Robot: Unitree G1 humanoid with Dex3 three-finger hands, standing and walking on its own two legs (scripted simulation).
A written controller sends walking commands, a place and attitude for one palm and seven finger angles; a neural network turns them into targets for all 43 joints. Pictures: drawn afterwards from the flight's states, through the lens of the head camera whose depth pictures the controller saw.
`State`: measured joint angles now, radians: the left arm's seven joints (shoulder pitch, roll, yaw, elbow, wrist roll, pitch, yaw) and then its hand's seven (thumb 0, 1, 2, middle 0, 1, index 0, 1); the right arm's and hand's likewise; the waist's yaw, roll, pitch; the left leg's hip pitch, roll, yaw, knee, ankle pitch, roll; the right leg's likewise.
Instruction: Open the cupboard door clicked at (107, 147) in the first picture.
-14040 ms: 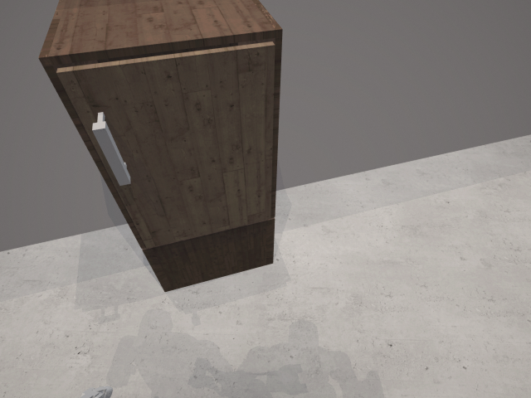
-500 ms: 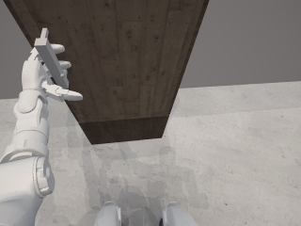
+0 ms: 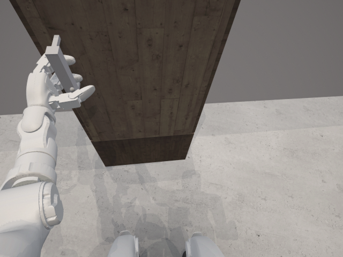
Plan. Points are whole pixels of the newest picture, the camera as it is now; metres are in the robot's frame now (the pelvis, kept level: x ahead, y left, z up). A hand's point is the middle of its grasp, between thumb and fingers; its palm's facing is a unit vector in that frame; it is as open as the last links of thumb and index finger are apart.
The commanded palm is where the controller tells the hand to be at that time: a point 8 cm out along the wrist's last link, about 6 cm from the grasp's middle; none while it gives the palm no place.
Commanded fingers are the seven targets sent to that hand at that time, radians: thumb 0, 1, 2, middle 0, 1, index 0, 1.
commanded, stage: close the thumb around the handle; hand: left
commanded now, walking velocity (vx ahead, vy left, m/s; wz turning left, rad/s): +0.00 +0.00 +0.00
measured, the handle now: (67, 71) +0.54 +0.23 +0.08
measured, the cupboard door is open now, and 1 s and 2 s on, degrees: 0 23 41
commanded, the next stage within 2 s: pull the door open along its arc in 0.30 s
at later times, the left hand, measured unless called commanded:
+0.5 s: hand (73, 88) +0.48 +0.21 +0.08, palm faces +0.07 -1.00 -0.01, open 6.0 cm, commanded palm +0.44 +0.25 +0.08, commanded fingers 0.00 0.90 0.90 -0.40 -1.35 -0.40 -1.35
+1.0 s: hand (93, 140) +0.35 +0.15 +0.08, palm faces +0.22 -0.97 +0.10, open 6.5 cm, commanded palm +0.28 +0.20 +0.08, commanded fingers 0.00 0.90 0.90 -0.40 -1.35 -0.40 -1.35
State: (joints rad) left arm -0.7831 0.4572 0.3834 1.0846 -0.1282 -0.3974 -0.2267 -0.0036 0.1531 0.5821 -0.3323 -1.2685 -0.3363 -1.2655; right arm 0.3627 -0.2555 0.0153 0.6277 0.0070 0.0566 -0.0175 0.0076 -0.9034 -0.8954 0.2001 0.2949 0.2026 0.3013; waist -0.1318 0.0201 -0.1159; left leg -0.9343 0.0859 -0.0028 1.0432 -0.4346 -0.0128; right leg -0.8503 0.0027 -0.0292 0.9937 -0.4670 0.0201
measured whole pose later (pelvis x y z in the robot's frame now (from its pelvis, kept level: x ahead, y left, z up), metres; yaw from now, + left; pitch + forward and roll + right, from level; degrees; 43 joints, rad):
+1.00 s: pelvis +0.03 +0.00 +0.02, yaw +0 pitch +13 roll -1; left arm 0.00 0.06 0.09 0.22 -0.18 -0.31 0.11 0.02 0.66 0.72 -0.30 -1.33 -0.33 -1.27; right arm 0.27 -0.22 -0.01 0.52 0.00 0.01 0.04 0.01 -0.91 -0.90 0.20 0.29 0.20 0.30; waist -0.02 0.03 -0.14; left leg -0.71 0.07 0.03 0.92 -0.44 -0.02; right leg -0.65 -0.01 0.00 0.90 -0.48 0.02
